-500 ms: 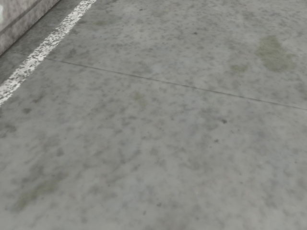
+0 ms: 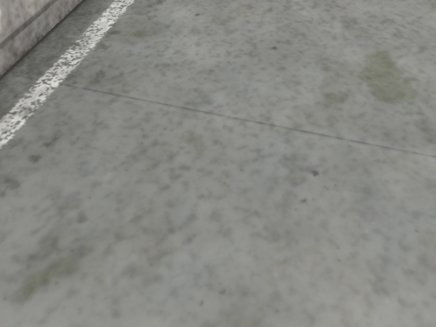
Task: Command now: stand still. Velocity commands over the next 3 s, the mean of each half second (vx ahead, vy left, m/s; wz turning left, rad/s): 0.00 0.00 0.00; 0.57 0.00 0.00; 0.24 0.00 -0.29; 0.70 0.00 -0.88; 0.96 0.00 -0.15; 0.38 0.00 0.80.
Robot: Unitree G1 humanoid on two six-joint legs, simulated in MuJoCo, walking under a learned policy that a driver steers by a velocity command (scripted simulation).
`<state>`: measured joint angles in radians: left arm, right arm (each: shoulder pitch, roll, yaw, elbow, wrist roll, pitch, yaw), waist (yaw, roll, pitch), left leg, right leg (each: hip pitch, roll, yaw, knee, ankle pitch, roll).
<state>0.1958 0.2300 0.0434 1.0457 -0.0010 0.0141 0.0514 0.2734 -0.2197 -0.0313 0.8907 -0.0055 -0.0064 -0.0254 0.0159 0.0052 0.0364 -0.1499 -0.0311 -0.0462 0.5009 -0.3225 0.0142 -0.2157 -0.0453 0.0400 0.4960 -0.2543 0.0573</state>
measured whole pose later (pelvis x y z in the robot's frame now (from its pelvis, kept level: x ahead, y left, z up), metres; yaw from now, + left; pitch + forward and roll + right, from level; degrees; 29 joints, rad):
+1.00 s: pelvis +0.16 -0.08 +0.01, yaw -1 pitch +2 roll +0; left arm 0.52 0.15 0.02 1.08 0.01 -0.10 0.00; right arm 0.07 -0.24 -0.03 0.84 -0.01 -0.07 0.05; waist 0.06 0.05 -0.04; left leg -0.71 0.09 0.03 1.01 -0.08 0.04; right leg 0.01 0.04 -0.06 0.23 -0.29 -0.05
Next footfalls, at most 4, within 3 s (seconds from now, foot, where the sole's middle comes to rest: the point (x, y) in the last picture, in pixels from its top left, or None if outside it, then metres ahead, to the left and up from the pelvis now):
1.18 left None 0.49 0.03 -0.77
1.70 right None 0.38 -0.20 -0.77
2.08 left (300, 239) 0.82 -0.24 -0.77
2.50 right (416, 209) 0.96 -0.68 -0.77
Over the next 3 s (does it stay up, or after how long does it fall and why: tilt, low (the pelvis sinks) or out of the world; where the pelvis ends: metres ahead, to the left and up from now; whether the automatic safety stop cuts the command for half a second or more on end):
stays up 1.13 -0.64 -0.02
